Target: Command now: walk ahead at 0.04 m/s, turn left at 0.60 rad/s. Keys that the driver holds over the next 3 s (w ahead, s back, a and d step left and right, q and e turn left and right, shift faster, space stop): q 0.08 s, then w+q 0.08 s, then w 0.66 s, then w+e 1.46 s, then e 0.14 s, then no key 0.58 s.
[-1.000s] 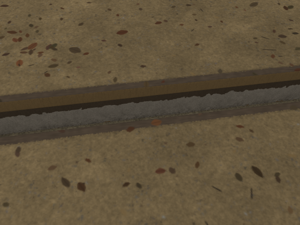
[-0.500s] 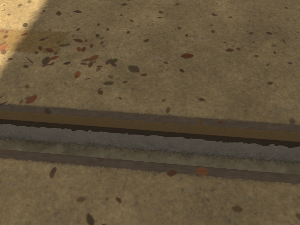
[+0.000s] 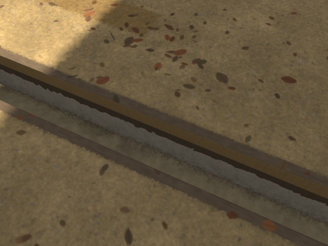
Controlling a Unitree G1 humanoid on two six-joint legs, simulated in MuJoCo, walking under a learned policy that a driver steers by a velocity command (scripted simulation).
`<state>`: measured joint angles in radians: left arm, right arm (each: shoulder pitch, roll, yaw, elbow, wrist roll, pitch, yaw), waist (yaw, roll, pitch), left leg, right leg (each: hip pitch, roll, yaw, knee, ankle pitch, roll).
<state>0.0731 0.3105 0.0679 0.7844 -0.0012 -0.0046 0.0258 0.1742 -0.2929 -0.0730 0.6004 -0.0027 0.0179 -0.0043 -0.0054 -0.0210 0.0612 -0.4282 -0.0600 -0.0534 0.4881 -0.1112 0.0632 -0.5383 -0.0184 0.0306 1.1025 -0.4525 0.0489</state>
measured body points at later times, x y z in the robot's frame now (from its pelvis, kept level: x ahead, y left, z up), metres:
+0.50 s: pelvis +0.07 -0.03 +0.02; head +0.08 -0.05 +0.47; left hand +0.04 +0.25 -0.09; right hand +0.28 -0.25 -0.09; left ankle +0.13 +0.16 -0.66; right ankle +0.03 -0.15 -0.73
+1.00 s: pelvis +0.27 +0.08 +0.01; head +0.29 +0.09 +0.46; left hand +0.39 +0.37 -0.09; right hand +0.35 -0.18 -0.11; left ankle +0.19 +0.16 -0.73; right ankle +0.46 -0.06 -0.67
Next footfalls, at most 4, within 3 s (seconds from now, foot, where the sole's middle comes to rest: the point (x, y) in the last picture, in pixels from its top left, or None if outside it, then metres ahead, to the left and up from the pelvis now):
0.24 right None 0.07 -0.14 -0.77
0.68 left None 0.22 0.17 -0.77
1.18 right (161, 211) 0.55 0.01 -0.77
1.68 left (109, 172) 0.72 0.23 -0.77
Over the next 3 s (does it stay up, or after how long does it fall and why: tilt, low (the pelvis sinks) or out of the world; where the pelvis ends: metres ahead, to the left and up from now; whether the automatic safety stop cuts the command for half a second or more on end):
stays up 1.19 -0.23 0.00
